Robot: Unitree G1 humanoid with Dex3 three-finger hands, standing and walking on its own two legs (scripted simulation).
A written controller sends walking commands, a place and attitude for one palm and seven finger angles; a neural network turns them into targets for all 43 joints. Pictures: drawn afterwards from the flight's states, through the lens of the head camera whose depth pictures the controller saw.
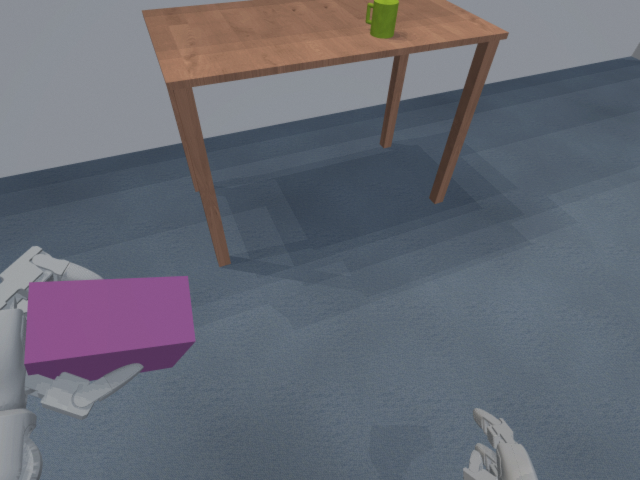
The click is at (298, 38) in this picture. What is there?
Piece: table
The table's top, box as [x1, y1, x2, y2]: [142, 0, 508, 90]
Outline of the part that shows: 142,10 168,90 506,38 508,33 446,0 398,0 399,4 394,35 390,38 385,39 373,37 369,33 370,24 367,24 365,22 366,4 368,2 373,3 373,0 249,0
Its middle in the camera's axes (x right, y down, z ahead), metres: +0.01 -0.74 +1.33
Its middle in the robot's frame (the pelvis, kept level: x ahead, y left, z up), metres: +1.49 +0.07 +0.00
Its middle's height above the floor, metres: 0.77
